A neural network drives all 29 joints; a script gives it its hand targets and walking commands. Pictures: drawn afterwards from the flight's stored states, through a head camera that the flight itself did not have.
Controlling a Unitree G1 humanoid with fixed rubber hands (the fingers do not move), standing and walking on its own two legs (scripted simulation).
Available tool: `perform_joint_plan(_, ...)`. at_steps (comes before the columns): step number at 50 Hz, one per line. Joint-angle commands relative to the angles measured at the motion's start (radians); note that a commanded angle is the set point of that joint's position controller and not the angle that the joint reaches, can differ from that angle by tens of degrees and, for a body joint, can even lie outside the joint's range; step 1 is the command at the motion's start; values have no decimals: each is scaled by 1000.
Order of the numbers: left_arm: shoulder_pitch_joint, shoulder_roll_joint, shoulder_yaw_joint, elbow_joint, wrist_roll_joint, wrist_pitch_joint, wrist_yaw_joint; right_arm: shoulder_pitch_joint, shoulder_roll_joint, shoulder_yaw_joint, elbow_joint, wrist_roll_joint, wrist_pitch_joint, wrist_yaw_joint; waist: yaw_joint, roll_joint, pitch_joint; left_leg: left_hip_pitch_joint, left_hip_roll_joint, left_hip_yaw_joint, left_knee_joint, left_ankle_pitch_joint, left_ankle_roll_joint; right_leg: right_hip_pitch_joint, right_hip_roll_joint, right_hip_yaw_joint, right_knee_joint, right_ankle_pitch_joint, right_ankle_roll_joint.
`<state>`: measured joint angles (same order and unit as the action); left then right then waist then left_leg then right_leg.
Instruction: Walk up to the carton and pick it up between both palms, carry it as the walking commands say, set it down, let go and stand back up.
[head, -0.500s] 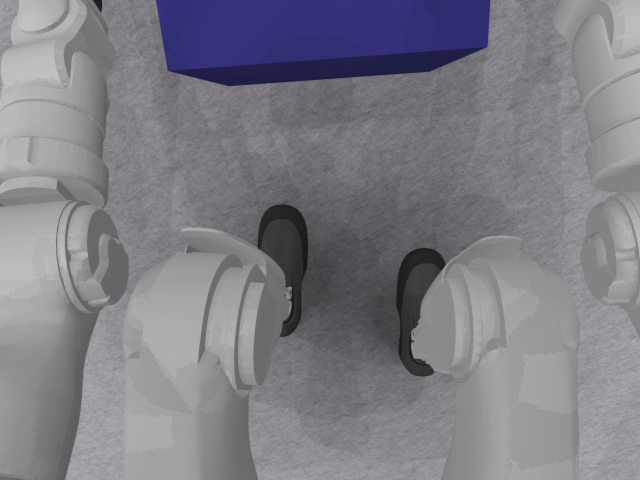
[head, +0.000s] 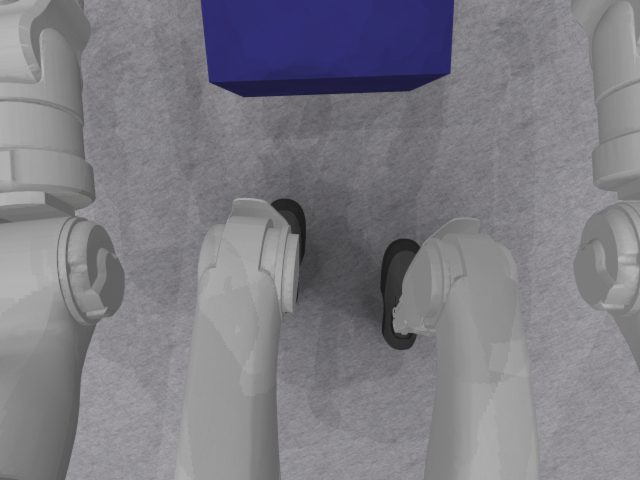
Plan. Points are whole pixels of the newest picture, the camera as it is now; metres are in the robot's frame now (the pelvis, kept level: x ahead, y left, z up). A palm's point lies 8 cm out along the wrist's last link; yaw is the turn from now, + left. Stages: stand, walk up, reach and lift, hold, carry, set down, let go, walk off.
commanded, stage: set down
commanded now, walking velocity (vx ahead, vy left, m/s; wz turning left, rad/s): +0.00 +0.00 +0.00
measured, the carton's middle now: out of the picture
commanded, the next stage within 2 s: let go in 0.82 s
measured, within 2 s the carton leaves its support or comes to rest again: neither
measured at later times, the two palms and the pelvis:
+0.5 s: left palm out of the picture +0.53 +0.31 +0.01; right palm out of the picture +0.59 -0.14 +0.02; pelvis +0.01 +0.00 +0.13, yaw +1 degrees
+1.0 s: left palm out of the picture +0.51 +0.30 +0.11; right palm out of the picture +0.57 -0.13 +0.12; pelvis +0.05 +0.01 +0.22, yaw +1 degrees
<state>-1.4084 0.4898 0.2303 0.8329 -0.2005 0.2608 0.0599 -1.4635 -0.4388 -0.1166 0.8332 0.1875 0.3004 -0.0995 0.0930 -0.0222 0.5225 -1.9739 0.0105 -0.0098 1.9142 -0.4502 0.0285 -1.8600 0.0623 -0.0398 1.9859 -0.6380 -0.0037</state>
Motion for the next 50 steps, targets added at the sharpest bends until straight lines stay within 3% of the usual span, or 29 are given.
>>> perform_joint_plan(1,-256,239,65,-231,18,11,3,-324,-185,-39,-235,-3,1,-2,44,19,-2013,976,-36,-2,-182,371,-28,389,34,-4,-272,244,-11)
perform_joint_plan(4,-245,247,68,-276,14,34,0,-307,-197,-42,-260,-3,24,0,40,16,-2065,1020,-42,-2,-225,396,-29,439,35,-6,-314,264,-12)
perform_joint_plan(5,-244,239,63,-258,8,42,-4,-291,-189,-43,-231,-5,34,2,25,19,-2034,1016,-40,0,-244,376,-29,431,33,-5,-338,249,-12)
perform_joint_plan(6,-232,238,70,-268,13,46,-8,-289,-190,-41,-249,-4,39,3,37,25,-2038,1029,-41,3,-262,372,-31,452,33,-2,-357,248,-12)
perform_joint_plan(15,-213,224,57,-296,0,76,-31,-251,-205,-71,-258,-19,60,22,-6,36,-2064,1157,-47,0,-408,415,-38,574,30,6,-520,302,-6)
perform_joint_plan(23,-204,228,60,-321,9,78,-37,-240,-220,-83,-293,-25,61,33,-6,31,-2117,1312,-52,-6,-552,481,-35,718,29,19,-667,367,5)
perform_joint_plan(30,-172,203,63,-307,33,61,-41,-184,-206,-84,-274,-19,44,56,5,38,-2091,1502,-45,-29,-701,581,-26,790,25,36,-819,434,11)
perform_joint_plan(33,-155,180,64,-252,43,49,-44,-155,-200,-90,-220,-31,31,67,5,37,-2007,1527,-39,-37,-765,567,-25,797,20,44,-885,415,13)
perform_joint_plan(36,-147,145,79,-151,65,16,-48,-148,-176,-103,-121,-70,0,85,7,17,-1848,1483,-31,-48,-825,515,-27,765,10,44,-938,362,16)
perform_joint_plan(38,-138,113,72,-146,76,-18,-55,-138,-153,-105,-107,-76,-32,95,6,28,-1802,1527,-31,-63,-841,587,-30,733,14,37,-958,390,18)
perform_joint_plan(41,-104,86,97,-75,135,-47,-60,-109,-107,-109,-64,-116,-63,99,15,25,-1671,1508,-24,-72,-865,568,-41,658,11,34,-998,349,19)
perform_joint_plan(42,-80,64,88,-64,144,-53,-66,-75,-99,-119,-44,-138,-69,97,-7,17,-1625,1485,-22,-71,-881,548,-45,657,9,31,-1019,345,21)
perform_joint_plan(45,40,49,93,-30,207,-70,-90,43,-47,-159,-18,-196,-82,78,-22,31,-1550,1447,-23,-48,-911,557,-49,671,3,26,-1050,384,34)
perform_joint_plan(47,142,30,95,-54,243,-81,-105,156,-21,-193,-33,-241,-90,68,-37,38,-1524,1468,-18,-42,-944,547,-45,707,3,23,-1077,389,32)
perform_joint_plan(50,266,20,98,-144,269,-100,-120,271,13,-189,-127,-266,-111,57,-28,41,-1541,1532,-22,-41,-995,585,-38,797,7,31,-1120,438,31)
